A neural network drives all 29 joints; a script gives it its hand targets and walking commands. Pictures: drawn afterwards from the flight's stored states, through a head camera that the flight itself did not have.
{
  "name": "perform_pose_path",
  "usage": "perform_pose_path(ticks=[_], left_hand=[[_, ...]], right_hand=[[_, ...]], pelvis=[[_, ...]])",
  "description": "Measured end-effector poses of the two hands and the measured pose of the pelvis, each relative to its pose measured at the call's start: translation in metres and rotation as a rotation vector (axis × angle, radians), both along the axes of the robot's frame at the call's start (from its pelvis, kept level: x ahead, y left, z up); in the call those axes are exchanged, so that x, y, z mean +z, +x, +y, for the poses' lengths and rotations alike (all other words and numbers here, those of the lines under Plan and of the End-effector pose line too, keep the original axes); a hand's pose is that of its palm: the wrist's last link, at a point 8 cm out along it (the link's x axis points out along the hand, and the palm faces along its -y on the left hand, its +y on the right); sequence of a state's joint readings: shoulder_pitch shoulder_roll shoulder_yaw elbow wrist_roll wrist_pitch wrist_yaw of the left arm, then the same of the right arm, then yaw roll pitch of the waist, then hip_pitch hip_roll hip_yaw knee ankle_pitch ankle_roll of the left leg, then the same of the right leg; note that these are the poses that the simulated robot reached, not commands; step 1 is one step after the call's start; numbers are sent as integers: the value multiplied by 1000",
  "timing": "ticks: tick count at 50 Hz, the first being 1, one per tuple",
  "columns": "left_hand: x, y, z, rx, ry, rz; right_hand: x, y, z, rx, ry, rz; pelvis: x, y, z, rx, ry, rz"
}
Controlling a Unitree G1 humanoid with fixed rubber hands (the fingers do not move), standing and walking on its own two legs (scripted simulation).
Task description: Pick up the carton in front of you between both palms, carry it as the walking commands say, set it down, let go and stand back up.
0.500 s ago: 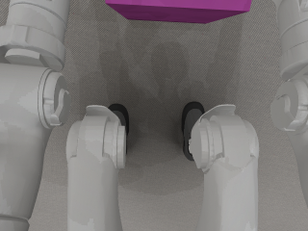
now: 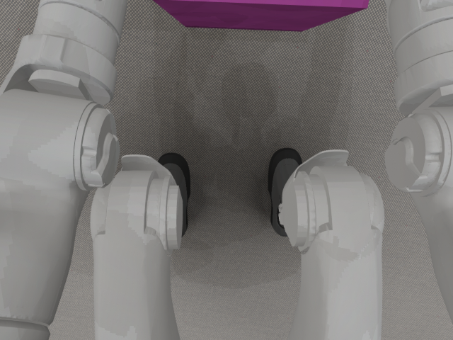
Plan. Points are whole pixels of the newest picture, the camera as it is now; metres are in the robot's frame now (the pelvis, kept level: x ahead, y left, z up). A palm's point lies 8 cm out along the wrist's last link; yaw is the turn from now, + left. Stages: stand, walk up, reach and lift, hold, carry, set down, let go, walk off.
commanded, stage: reach and lift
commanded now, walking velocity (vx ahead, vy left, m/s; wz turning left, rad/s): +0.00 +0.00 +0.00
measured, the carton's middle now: out of the picture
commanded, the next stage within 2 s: none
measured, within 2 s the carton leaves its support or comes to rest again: leaves its support in 0.38 s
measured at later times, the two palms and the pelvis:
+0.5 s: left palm out of the picture +0.57 +0.11 -0.12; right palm out of the picture +0.55 -0.19 -0.12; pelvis +0.00 +0.00 +0.01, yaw +0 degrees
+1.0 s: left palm out of the picture +0.52 +0.12 +0.07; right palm out of the picture +0.50 -0.18 +0.07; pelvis -0.01 +0.00 +0.12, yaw -1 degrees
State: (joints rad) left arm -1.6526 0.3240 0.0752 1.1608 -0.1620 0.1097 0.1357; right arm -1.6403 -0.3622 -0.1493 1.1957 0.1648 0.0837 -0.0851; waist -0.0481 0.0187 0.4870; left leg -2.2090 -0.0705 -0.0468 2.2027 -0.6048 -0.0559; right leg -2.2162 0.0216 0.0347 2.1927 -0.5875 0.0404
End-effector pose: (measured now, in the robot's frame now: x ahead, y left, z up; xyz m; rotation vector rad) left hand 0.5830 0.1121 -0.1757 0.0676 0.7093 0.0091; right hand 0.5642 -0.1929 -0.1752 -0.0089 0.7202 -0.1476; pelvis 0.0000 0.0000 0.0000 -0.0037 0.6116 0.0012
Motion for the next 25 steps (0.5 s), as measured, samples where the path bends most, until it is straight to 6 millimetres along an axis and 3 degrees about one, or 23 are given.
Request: perform_pose_path(ticks=[18, 21, 25], left_hand=[[2, -4, -1, 57, -16, 17], [17, -8, -5, 64, -15, 6], [59, -15, -5, 66, -21, -49]], right_hand=[[3, -4, -1, 1, 17, 12], [19, -9, 1, -48, -17, 4], [60, -16, 1, -61, 1, -52]], pelvis=[[-10, 12, 0, 8, 7, 10], [-2, 11, 0, 2, 9, 10], [15, 4, 0, -6, 6, -16]])
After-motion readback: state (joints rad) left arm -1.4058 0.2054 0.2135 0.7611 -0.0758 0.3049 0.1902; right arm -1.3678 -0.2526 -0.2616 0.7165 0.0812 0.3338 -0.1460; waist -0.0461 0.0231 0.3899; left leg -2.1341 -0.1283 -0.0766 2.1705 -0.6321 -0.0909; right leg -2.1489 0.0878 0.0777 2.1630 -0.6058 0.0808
